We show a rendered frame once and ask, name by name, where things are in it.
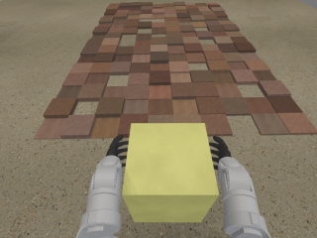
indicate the right robot hand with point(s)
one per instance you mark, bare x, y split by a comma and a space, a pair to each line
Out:
222, 153

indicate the carton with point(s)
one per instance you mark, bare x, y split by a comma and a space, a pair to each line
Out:
169, 174

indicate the left robot hand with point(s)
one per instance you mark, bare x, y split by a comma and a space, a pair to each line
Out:
114, 151

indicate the left robot forearm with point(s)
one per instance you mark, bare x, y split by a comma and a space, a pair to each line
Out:
102, 217

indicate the right robot forearm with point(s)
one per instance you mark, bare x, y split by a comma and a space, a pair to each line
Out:
242, 217

